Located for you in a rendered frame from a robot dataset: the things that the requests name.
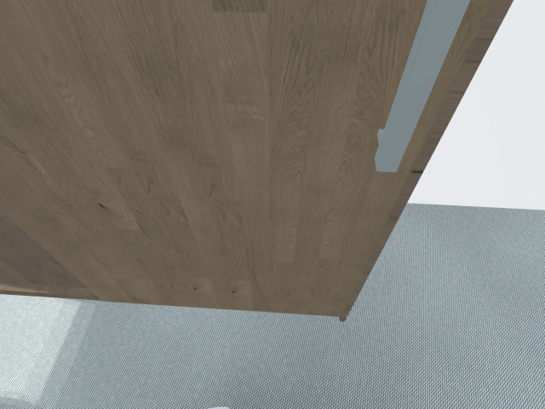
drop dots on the wardrobe door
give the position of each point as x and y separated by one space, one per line
24 261
209 153

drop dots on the handle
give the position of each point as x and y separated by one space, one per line
437 29

